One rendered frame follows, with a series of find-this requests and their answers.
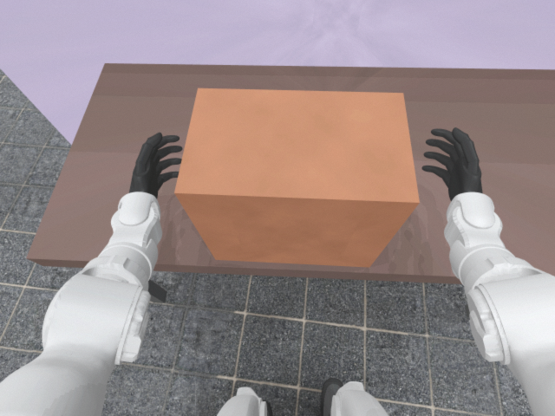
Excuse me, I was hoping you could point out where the right robot forearm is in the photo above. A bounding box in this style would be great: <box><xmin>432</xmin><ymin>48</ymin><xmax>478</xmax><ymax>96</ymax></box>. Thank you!
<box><xmin>444</xmin><ymin>192</ymin><xmax>555</xmax><ymax>296</ymax></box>

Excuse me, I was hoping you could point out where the robot left thigh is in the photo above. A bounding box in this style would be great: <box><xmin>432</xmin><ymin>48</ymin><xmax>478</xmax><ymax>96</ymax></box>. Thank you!
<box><xmin>217</xmin><ymin>395</ymin><xmax>267</xmax><ymax>416</ymax></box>

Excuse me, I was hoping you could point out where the robot left upper arm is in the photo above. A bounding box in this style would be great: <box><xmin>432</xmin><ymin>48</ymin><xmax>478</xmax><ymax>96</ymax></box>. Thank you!
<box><xmin>0</xmin><ymin>274</ymin><xmax>151</xmax><ymax>416</ymax></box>

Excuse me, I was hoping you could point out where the robot left hand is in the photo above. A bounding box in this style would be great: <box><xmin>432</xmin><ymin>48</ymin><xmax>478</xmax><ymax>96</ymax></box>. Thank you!
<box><xmin>129</xmin><ymin>133</ymin><xmax>182</xmax><ymax>198</ymax></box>

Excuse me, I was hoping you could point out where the robot right upper arm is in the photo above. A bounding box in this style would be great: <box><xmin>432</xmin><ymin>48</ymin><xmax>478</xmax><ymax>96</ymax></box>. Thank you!
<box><xmin>467</xmin><ymin>273</ymin><xmax>555</xmax><ymax>416</ymax></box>

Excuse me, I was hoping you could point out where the left robot forearm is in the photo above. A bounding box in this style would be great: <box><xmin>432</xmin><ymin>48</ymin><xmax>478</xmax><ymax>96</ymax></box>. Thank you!
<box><xmin>42</xmin><ymin>192</ymin><xmax>162</xmax><ymax>349</ymax></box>

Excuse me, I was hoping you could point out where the robot right hand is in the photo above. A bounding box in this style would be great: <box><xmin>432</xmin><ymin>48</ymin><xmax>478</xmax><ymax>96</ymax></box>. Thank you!
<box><xmin>422</xmin><ymin>127</ymin><xmax>483</xmax><ymax>201</ymax></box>

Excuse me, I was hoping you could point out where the robot thigh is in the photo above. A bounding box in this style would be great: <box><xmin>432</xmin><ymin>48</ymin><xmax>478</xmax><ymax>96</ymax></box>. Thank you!
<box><xmin>217</xmin><ymin>395</ymin><xmax>267</xmax><ymax>416</ymax></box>
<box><xmin>332</xmin><ymin>390</ymin><xmax>389</xmax><ymax>416</ymax></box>

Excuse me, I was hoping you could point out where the robot right thigh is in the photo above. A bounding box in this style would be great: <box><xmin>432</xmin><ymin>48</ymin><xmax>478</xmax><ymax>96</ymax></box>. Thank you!
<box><xmin>332</xmin><ymin>390</ymin><xmax>389</xmax><ymax>416</ymax></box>

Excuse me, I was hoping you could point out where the carton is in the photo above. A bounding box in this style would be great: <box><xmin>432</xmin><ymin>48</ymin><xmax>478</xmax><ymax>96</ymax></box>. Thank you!
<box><xmin>174</xmin><ymin>88</ymin><xmax>420</xmax><ymax>267</ymax></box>

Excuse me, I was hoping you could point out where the table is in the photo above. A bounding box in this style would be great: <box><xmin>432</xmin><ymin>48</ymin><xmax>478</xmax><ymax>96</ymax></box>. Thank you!
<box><xmin>26</xmin><ymin>63</ymin><xmax>555</xmax><ymax>318</ymax></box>

